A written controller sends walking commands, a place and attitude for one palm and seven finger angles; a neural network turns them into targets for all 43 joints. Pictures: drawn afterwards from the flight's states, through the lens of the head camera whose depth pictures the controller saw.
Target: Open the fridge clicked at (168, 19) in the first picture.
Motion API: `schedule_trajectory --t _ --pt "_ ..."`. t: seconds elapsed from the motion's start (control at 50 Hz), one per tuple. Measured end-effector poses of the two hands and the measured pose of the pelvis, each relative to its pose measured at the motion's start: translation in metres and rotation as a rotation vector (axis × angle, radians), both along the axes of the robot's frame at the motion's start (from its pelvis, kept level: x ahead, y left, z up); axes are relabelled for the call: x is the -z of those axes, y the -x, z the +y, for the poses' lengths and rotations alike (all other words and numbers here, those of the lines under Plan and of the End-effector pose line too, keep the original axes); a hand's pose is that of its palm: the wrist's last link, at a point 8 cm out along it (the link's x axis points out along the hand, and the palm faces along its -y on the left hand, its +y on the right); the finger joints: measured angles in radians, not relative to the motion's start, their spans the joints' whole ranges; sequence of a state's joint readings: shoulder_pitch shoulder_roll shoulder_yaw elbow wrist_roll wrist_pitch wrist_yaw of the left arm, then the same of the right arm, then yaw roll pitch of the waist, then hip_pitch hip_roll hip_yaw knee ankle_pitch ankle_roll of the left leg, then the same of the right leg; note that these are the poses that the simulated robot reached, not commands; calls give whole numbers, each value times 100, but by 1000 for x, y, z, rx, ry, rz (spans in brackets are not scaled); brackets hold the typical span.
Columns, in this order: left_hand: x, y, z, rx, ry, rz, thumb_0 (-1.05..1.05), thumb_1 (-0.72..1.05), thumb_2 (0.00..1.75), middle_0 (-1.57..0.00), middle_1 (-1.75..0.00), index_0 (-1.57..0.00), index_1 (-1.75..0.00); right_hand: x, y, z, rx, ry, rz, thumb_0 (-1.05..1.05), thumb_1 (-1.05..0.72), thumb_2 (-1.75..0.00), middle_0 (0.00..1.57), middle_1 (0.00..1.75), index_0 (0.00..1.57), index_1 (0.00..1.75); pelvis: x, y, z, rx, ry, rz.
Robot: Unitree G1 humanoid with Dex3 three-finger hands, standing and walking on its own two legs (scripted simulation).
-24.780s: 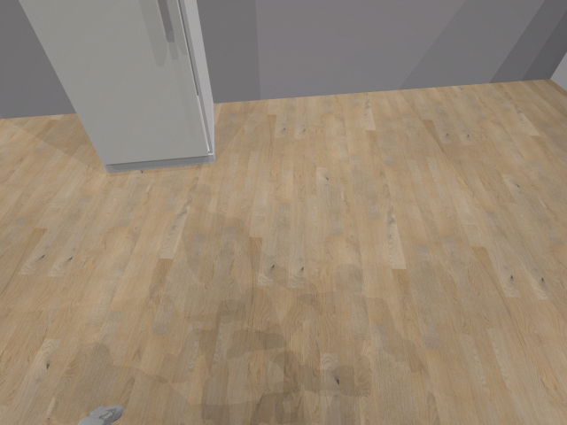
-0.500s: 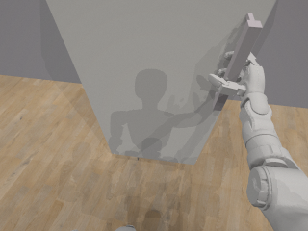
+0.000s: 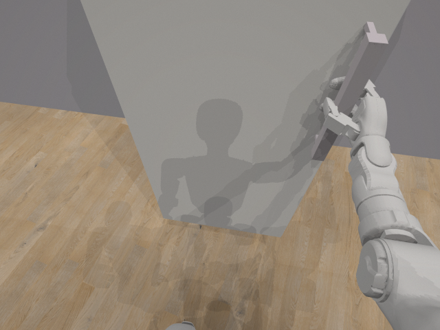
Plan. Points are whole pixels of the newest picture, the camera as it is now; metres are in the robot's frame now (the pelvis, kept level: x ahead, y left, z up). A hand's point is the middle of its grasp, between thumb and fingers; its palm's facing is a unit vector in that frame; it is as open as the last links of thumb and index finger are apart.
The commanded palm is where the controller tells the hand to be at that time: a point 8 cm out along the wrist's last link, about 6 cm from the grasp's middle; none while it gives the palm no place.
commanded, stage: grip the handle and tug to test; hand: right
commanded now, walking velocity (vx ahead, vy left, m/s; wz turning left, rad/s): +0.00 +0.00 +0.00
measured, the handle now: (339, 102) +0.53 -0.13 +0.13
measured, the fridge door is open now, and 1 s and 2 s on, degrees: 0 6 40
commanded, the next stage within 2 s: pull the door a little, standing still in 0.46 s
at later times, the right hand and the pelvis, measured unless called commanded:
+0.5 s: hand (331, 117) +0.48 -0.11 +0.14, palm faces +0.00 +1.00 +0.02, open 6.0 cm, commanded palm +0.43 -0.17 +0.13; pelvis +0.02 +0.00 +0.01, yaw +2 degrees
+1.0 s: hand (330, 137) +0.43 -0.11 +0.14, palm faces -0.03 +1.00 +0.01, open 6.3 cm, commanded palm +0.37 -0.16 +0.14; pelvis +0.05 +0.00 +0.01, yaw +2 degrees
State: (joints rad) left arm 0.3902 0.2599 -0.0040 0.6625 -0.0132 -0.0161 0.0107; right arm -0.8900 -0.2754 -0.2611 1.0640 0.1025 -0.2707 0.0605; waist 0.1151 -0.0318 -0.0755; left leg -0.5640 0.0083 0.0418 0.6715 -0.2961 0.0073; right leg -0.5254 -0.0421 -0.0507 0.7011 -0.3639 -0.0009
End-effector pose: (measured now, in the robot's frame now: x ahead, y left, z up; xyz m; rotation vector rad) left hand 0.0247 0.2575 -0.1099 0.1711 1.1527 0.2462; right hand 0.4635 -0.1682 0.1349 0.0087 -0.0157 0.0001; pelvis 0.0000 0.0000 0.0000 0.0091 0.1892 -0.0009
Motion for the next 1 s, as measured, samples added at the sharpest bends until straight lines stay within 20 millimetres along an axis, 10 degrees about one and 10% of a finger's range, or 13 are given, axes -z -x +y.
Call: schedule_trajectory --t 0.78,1.0 --pt "-11 -88 -12 47 32 -118 0 91 90 -20 -30 -20 -30 0 11 2 7 -8 2 1 -68 -75 33 140 35 140 -9 -36 -3 -5 -2 -20" --pt "-20 -115 -21 55 75 -208 1 91 90 -20 -30 -20 -30 1 53 6 -25 -2 -16 1 -66 -70 33 140 31 139 -14 -47 -3 -30 5 -59"
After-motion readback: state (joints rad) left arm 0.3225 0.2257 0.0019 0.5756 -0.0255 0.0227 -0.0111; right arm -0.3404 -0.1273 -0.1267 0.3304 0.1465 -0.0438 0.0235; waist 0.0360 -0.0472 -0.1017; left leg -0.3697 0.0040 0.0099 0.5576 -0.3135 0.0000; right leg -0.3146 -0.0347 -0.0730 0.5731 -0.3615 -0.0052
